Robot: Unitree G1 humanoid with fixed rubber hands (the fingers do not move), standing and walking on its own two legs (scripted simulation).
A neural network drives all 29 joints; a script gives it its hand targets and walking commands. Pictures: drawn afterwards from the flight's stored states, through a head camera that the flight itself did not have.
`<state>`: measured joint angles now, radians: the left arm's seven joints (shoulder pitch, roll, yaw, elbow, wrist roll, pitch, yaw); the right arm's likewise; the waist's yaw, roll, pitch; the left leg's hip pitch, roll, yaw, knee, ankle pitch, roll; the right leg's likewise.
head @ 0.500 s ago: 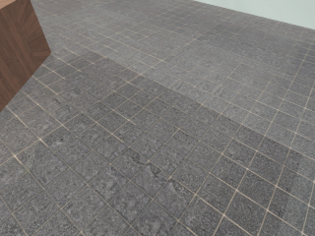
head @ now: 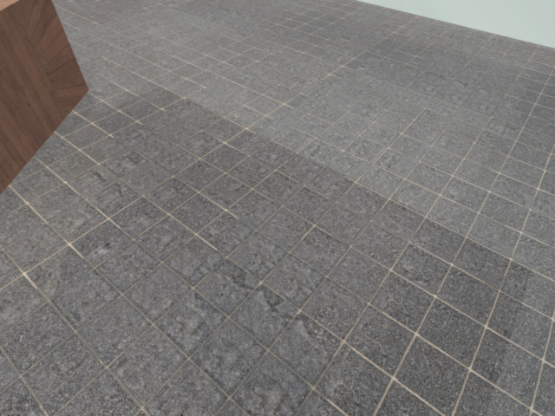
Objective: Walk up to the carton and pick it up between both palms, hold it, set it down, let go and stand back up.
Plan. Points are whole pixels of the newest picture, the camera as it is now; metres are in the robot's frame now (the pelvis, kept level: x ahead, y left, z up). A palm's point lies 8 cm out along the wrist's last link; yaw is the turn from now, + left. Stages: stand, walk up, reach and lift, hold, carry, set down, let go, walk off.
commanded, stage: stand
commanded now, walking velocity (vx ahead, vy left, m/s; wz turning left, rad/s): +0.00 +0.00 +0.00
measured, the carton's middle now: out of the picture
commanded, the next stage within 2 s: walk up in 1.66 s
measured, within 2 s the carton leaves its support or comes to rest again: neither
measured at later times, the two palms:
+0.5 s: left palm out of the picture +0.00 +0.22 -0.14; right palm out of the picture +0.00 -0.23 -0.14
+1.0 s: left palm out of the picture +0.00 +0.21 -0.14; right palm out of the picture -0.01 -0.23 -0.14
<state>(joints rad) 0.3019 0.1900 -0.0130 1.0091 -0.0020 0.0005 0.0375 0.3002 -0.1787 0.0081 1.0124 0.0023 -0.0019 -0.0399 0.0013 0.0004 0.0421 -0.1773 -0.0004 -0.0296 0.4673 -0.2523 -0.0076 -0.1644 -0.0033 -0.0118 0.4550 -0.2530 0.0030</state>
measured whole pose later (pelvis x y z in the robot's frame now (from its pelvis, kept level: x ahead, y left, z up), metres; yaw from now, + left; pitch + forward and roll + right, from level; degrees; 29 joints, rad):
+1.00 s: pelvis +0.00 -0.01 +0.00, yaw +0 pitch -2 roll +0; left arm 0.31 0.16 0.00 1.07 0.00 -0.01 0.05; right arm 0.31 -0.15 0.00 1.08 0.00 -0.01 -0.05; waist 0.00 0.01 0.04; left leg -0.17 0.02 -0.03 0.44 -0.24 -0.02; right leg -0.15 0.01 -0.02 0.43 -0.24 -0.01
